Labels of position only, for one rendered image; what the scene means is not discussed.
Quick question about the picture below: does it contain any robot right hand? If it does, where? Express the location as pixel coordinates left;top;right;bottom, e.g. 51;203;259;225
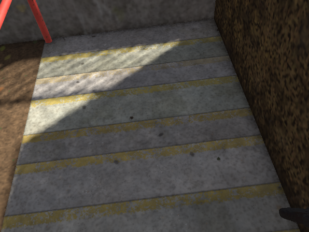
279;207;309;228

